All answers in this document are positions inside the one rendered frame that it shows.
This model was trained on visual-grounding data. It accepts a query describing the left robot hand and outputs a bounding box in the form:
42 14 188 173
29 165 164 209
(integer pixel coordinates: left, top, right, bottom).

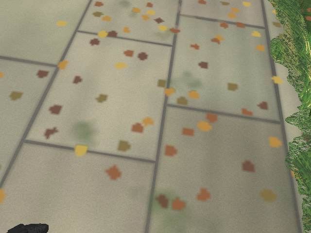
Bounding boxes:
7 223 49 233

